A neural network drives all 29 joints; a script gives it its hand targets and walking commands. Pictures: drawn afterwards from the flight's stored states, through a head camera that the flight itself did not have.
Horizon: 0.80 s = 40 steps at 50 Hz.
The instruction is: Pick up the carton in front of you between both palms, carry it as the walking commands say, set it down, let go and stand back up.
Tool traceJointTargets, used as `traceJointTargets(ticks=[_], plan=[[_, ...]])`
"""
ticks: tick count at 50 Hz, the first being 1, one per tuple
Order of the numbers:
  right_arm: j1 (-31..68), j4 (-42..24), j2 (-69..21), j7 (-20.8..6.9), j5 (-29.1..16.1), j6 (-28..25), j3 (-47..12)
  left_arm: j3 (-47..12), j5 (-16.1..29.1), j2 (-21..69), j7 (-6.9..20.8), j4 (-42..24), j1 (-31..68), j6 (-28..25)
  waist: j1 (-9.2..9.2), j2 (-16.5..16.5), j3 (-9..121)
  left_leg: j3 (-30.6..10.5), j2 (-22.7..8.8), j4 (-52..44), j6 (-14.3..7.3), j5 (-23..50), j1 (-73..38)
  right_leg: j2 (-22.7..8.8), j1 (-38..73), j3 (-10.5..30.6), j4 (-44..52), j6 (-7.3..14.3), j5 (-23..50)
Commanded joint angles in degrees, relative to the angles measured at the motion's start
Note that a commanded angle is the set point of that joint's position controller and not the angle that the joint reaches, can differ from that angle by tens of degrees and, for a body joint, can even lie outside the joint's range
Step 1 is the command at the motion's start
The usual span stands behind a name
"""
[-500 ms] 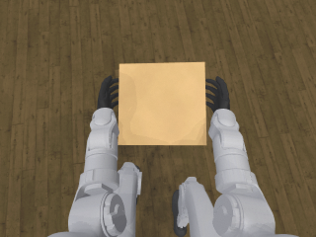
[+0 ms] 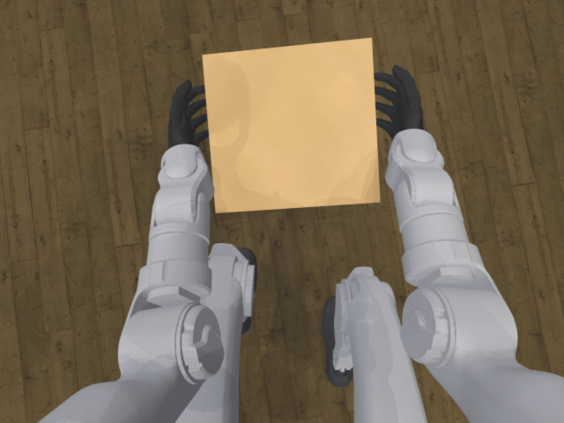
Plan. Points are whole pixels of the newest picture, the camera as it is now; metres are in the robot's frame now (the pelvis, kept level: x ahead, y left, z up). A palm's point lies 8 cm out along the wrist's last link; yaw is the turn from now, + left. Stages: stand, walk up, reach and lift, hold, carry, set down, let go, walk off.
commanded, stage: set down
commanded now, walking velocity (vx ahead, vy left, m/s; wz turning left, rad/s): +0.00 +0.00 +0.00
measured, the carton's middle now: (293, 140) +0.48 +0.05 -0.20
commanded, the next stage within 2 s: none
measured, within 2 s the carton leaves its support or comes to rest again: rests again in 1.12 s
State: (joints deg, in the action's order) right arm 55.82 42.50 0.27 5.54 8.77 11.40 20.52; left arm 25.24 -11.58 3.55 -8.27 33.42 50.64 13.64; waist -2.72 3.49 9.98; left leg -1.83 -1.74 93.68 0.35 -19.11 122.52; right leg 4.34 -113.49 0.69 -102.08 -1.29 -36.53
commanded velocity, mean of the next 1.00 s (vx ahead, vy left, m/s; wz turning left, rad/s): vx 0.00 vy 0.00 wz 0.00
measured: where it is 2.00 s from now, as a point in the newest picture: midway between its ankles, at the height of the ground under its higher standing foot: (288, 331)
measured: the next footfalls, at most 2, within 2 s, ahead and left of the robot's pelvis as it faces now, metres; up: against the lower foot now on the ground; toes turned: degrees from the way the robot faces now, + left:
none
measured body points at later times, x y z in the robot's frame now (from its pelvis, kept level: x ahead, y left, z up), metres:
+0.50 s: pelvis -0.01 -0.01 -0.09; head +0.33 +0.01 +0.20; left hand +0.48 +0.23 -0.24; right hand +0.53 -0.07 -0.26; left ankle +0.15 +0.13 -0.46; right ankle +0.06 -0.12 -0.46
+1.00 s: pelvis -0.02 -0.01 -0.11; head +0.33 -0.01 +0.17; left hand +0.48 +0.23 -0.26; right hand +0.53 -0.07 -0.29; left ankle +0.14 +0.13 -0.46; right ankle +0.06 -0.12 -0.46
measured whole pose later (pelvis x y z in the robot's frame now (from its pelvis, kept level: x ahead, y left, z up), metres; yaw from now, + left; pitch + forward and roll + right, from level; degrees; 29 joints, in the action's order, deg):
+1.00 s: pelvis -0.02 -0.01 -0.11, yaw +0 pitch +45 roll +1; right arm 77.4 61.3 9.7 5.7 6.0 8.7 10.0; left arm 27.1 -2.4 -11.7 -2.6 58.8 73.3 8.0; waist -8.1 0.0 -5.8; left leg -3.7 -0.5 113.1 3.8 -19.7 138.7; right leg 7.0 -130.8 0.5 -124.4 -0.5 -38.8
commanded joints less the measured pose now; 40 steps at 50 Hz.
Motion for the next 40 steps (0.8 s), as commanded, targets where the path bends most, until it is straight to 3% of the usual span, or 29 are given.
traceJointTargets(ticks=[1, 14, 20, 23, 31, 37, 40], plan=[[32.0, 0.0, -50.0, -15.9, -6.0, -1.2, -28.5, -31.9, 6.5, 47.1, 13.5, 0.7, 35.3, -1.8, -2.22, -3.0, 57.8, 3.5, 8.9, 0.4, 2.0, 13.1, -56.3, 7.2, 3.5, -2.8, 11.1, 0.3, 11.5], [40.5, 4.2, -45.3, -14.8, -7.8, -1.7, -28.3, -28.3, 8.2, 40.6, 13.1, 2.8, 43.8, -3.0, -4.11, -1.1, 56.0, 5.7, 7.8, 9.7, 2.3, 11.9, -45.3, 6.1, -0.9, -2.6, 2.8, 0.5, 9.9], [44.2, 6.8, -40.4, -14.0, -6.4, -3.2, -26.2, -20.9, 8.2, 41.6, 14.5, 13.7, 40.2, -3.5, -3.24, 2.4, 46.9, 5.4, 7.2, 13.3, 2.0, 11.2, -37.8, 5.1, -3.9, -2.5, 0.4, 0.8, 8.0], [45.0, 6.8, -38.8, -13.5, -5.8, -3.7, -25.6, -18.7, 8.7, 41.1, 15.3, 16.0, 40.3, -3.9, -2.97, 3.1, 45.2, 5.6, 6.9, 15.0, 2.0, 12.3, -35.0, 4.9, -3.2, -2.3, -0.9, 1.0, 9.9], [48.8, 2.4, -39.0, -11.1, -8.5, -5.8, -30.1, -19.5, 13.8, 42.8, 16.9, 17.6, 40.9, -4.9, -2.81, 6.4, 48.2, 6.0, 6.2, 19.1, 2.1, 18.4, -30.9, 4.0, 4.9, -1.1, -3.4, 0.5, 20.3], [49.0, 4.8, -38.1, -10.5, -9.1, -6.2, -29.9, -18.2, 14.0, 40.0, 17.3, 17.7, 42.1, -5.5, -4.29, 6.3, 44.9, 6.5, 5.8, 20.3, 2.5, 16.2, -26.4, 4.1, 5.6, -0.2, -4.4, 0.8, 20.0], [48.6, 7.0, -36.5, -10.4, -8.3, -6.2, -28.3, -16.7, 13.6, 38.6, 17.4, 19.0, 42.2, -5.6, -4.17, 5.8, 41.6, 6.2, 5.8, 20.2, 2.4, 14.3, -25.6, 4.3, 2.6, -0.4, -4.4, 1.2, 16.7]])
